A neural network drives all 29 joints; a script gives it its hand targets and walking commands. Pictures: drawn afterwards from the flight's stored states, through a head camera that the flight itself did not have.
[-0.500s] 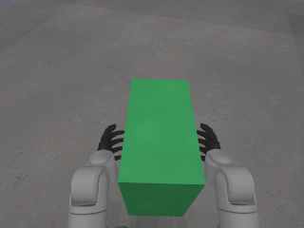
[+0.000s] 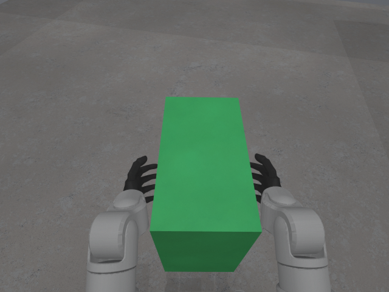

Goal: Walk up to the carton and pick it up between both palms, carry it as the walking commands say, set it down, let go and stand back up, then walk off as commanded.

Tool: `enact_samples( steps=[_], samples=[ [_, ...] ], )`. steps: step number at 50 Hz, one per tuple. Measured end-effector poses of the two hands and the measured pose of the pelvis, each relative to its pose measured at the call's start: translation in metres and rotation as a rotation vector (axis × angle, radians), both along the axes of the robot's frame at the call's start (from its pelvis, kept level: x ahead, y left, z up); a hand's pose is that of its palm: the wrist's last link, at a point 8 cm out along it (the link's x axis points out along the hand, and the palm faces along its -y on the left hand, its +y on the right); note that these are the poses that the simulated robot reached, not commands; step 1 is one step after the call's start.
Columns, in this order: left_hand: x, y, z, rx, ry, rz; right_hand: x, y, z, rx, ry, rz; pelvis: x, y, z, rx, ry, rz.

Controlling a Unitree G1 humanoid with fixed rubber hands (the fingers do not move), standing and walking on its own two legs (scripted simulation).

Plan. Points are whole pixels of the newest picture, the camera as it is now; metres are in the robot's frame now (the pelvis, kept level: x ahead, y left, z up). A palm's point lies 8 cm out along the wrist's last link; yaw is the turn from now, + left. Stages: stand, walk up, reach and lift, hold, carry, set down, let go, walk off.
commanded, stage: carry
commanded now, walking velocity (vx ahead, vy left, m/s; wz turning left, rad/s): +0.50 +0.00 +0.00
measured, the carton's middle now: (200, 186) +0.34 -0.01 +0.02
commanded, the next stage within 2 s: none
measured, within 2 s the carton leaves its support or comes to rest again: neither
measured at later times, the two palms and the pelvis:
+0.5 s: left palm (139, 104) +0.55 +0.14 +0.08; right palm (233, 98) +0.57 -0.10 +0.08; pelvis +0.28 +0.00 -0.02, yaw +2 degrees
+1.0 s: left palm (156, 49) +0.83 +0.12 +0.08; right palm (228, 45) +0.87 -0.13 +0.07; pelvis +0.57 -0.04 -0.01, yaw +5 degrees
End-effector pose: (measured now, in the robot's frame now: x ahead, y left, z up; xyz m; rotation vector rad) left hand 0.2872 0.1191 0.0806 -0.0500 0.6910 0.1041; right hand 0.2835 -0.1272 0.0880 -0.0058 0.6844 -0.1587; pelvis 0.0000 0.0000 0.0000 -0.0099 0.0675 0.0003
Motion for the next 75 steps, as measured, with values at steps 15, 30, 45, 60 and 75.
enact_samples(
  steps=[15,30,45,60,75],
  samples=[
    [0.149,-0.001,-0.007,0.048,0.070,0.093,0.173,0.000,-0.018,0.030,0.069,0.104,0.167,-0.026,-0.003,0.022,0.010,0.078],
    [0.320,0.007,-0.006,0.030,0.054,0.062,0.334,0.006,-0.014,0.012,0.054,0.070,0.332,-0.009,-0.007,0.037,0.020,0.017],
    [0.490,-0.021,-0.002,0.060,0.037,0.091,0.514,-0.021,-0.015,0.046,0.037,0.095,0.504,-0.045,-0.001,0.053,0.040,0.097],
    [0.671,-0.001,-0.027,0.030,0.089,0.083,0.693,-0.001,-0.033,0.003,0.089,0.094,0.688,-0.023,-0.016,0.041,-0.002,0.037],
    [0.869,-0.058,0.003,0.067,-0.003,0.020,0.875,-0.059,-0.010,0.049,-0.001,0.018,0.870,-0.064,-0.010,-0.009,0.015,0.066]
  ],
)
